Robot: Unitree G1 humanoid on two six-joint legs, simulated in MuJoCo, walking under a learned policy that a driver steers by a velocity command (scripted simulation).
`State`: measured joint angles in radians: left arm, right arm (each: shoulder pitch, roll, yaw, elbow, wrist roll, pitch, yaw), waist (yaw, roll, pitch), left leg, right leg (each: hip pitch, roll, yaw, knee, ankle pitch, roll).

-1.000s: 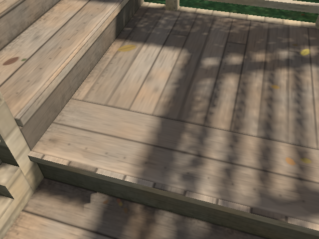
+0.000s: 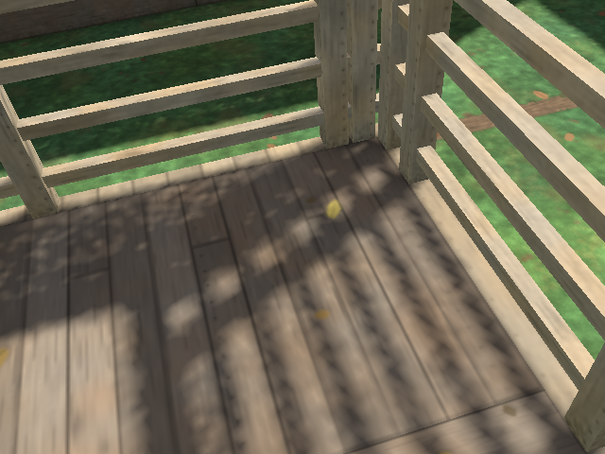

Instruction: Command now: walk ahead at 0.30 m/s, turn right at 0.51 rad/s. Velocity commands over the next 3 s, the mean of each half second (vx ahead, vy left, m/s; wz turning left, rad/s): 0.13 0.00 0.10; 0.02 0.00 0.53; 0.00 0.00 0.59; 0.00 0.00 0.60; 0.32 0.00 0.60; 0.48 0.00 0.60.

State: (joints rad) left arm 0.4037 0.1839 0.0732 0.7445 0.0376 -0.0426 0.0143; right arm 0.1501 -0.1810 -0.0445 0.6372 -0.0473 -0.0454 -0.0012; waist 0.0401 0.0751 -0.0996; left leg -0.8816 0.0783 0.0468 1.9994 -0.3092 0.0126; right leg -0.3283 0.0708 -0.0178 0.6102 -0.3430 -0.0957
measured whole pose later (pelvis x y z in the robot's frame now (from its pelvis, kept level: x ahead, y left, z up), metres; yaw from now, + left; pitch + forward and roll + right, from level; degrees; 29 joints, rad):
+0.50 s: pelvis +0.19 +0.08 +0.13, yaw +8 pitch +2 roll -1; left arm 0.13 0.16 0.03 0.57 0.06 -0.03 0.05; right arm 0.23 -0.23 -0.07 0.75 -0.04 -0.02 -0.02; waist 0.02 0.01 0.01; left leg -0.60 -0.12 0.08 0.91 -0.34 0.16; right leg -0.79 -0.01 0.08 1.70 -0.17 -0.04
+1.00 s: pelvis +0.31 +0.06 +0.19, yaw +26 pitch +3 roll -2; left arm 0.04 0.26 0.03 0.66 0.01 0.02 0.03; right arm 0.34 -0.24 -0.07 0.60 -0.02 0.00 -0.03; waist -0.08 -0.02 0.00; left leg -0.23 -0.18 -0.28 0.44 -0.22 0.10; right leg -0.56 0.02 0.07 0.91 -0.34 0.04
